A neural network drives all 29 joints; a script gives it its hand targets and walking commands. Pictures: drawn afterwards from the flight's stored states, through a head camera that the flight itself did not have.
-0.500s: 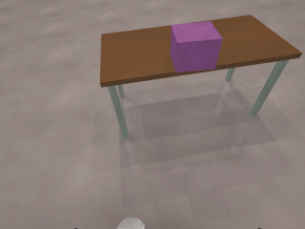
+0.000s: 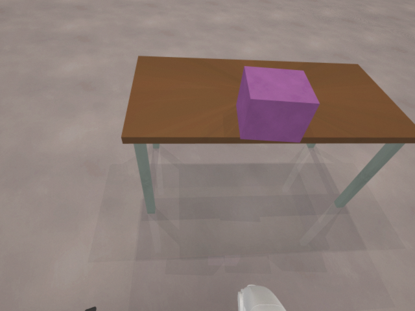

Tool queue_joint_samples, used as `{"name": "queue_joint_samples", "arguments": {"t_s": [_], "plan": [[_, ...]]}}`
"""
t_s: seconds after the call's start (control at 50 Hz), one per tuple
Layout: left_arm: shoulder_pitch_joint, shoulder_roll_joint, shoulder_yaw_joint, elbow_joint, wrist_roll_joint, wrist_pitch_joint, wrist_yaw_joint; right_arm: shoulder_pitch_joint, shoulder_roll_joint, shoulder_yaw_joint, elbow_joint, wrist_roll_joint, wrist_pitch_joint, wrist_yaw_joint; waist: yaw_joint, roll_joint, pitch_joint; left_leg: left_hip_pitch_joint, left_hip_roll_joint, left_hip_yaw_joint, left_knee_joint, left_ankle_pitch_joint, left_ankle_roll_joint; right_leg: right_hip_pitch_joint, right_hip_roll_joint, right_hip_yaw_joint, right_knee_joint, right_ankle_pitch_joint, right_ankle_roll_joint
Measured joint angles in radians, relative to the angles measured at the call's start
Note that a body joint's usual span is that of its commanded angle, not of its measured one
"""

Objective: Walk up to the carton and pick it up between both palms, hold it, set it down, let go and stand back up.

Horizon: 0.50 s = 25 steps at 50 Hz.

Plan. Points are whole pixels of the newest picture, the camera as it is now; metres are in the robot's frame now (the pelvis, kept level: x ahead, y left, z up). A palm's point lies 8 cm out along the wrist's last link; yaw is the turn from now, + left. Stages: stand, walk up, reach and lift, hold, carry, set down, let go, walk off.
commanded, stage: walk up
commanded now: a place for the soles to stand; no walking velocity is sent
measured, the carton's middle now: (272, 104) +0.79 -0.26 -0.07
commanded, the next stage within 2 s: none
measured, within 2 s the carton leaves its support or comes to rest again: neither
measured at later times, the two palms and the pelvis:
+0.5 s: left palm out of the picture +0.15 +0.11 -0.11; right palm (374, 236) +0.29 -0.41 -0.09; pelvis +0.16 -0.16 +0.00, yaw +3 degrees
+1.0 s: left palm (212, 215) +0.37 -0.01 -0.12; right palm (407, 222) +0.35 -0.56 -0.13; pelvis +0.28 -0.28 -0.03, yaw +3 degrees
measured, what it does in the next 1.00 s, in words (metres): walks ahead: right foot, then left foot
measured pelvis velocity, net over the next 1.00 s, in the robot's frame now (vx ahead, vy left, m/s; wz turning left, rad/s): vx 0.28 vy -0.28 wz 0.05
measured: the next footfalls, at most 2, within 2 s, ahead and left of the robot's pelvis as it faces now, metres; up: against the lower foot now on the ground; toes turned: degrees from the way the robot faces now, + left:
right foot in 0.22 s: +0.21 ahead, -0.25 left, +0.00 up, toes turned -6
left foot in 0.60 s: +0.30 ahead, -0.07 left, +0.00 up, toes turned +7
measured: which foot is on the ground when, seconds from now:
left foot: down 0.00-0.22, up 0.24-0.58, down 0.60-0.96, up 0.98-1.00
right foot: up 0.00-0.20, down 0.22-0.60, up 0.62-0.92, down 0.94-1.00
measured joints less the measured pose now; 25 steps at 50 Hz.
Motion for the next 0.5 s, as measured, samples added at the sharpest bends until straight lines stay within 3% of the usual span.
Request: {"name": "queue_joint_samples", "arguments": {"t_s": [0.12, 0.2, 0.24, 0.28, 0.34, 0.4, 0.5], "plan": [[-0.049, -0.024, -0.001, -0.012, -0.003, 0.006, -0.028, 0.029, -0.043, -0.019, 0.037, -0.010, -0.016, 0.012, -0.016, 0.007, -0.002, 0.052, 0.029, 0.000, -0.027, -0.048, -0.021, -0.031, -0.055, 0.021, -0.279, 0.127, 0.004], [-0.049, -0.037, 0.005, -0.011, -0.002, -0.009, -0.024, 0.033, -0.065, -0.032, 0.026, -0.021, -0.004, 0.015, -0.021, 0.041, -0.014, 0.059, 0.072, -0.014, 0.047, -0.139, -0.041, 0.095, -0.038, -0.015, -0.483, 0.093, -0.026], [-0.045, -0.042, 0.010, -0.013, -0.002, -0.034, -0.011, 0.028, -0.078, -0.034, 0.022, -0.024, 0.011, 0.013, -0.006, 0.085, -0.004, 0.016, 0.111, -0.049, 0.202, -0.210, -0.004, 0.134, 0.003, -0.047, -0.485, 0.096, -0.016], [-0.039, -0.047, -0.002, -0.006, -0.006, -0.043, 0.003, 0.013, -0.075, -0.031, 0.021, -0.010, 0.040, 0.010, 0.010, 0.100, 0.004, -0.073, 0.065, -0.089, 0.448, -0.295, 0.010, 0.138, 0.012, -0.073, -0.415, 0.029, -0.022], [-0.004, -0.055, -0.013, 0.014, -0.020, -0.033, 0.020, -0.022, -0.064, -0.022, 0.007, 0.012, 0.062, 0.008, 0.044, 0.099, 0.000, -0.195, -0.001, -0.040, 0.673, -0.265, 0.014, 0.207, 0.016, -0.098, -0.473, 0.009, -0.055], [0.041, -0.053, -0.015, 0.033, -0.011, -0.031, 0.033, -0.059, -0.055, -0.018, -0.019, 0.018, 0.049, 0.019, 0.071, 0.096, -0.004, -0.266, -0.016, 0.020, 0.628, -0.192, 0.009, 0.272, 0.033, -0.123, -0.566, 0.030, -0.071], [0.100, -0.038, -0.016, 0.068, -0.005, -0.031, 0.038, -0.108, -0.034, -0.013, -0.047, 0.020, 0.029, 0.030, 0.108, 0.074, -0.006, -0.262, -0.021, 0.077, 0.333, -0.130, 0.001, 0.331, 0.061, -0.151, -0.627, 0.016, -0.088]]}}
